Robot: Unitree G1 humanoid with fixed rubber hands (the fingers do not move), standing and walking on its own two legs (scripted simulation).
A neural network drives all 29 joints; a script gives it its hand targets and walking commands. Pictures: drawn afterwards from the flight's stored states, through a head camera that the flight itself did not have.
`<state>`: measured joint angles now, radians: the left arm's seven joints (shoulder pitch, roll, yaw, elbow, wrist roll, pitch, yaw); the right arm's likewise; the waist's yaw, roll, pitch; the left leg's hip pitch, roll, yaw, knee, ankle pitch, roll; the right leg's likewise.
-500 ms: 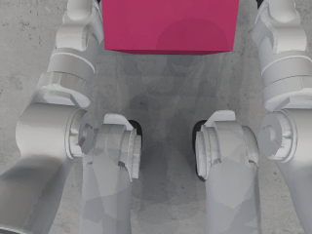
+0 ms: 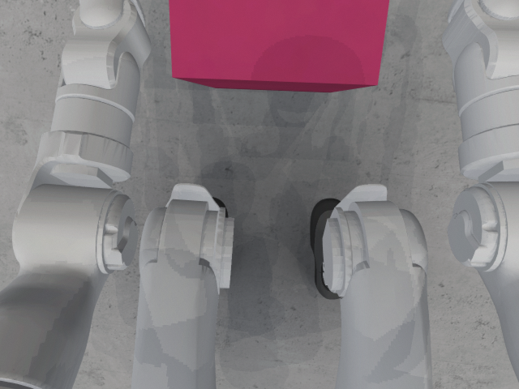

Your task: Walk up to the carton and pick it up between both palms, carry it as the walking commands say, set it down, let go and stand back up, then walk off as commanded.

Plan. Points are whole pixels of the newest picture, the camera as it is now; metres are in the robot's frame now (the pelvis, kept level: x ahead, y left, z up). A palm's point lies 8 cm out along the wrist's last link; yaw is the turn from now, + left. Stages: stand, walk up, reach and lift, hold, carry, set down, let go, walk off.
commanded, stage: set down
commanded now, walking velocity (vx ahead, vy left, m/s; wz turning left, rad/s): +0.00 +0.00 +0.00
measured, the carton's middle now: out of the picture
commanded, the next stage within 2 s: let go in 1.18 s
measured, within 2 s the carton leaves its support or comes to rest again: neither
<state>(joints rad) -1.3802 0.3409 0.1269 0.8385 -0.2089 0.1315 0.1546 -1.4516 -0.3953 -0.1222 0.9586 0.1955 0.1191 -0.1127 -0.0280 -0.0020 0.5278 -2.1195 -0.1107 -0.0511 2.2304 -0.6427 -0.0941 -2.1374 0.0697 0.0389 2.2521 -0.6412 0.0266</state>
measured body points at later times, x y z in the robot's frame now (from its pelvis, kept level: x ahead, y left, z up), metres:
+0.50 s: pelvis -0.02 +0.00 +0.11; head +0.35 -0.01 +0.35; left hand +0.56 +0.16 -0.02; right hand +0.56 -0.23 -0.02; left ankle +0.11 +0.13 -0.34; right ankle +0.10 -0.12 -0.34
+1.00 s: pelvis +0.00 +0.00 +0.25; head +0.36 -0.02 +0.51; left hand +0.57 +0.16 +0.13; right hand +0.56 -0.24 +0.14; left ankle +0.11 +0.13 -0.34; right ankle +0.10 -0.12 -0.34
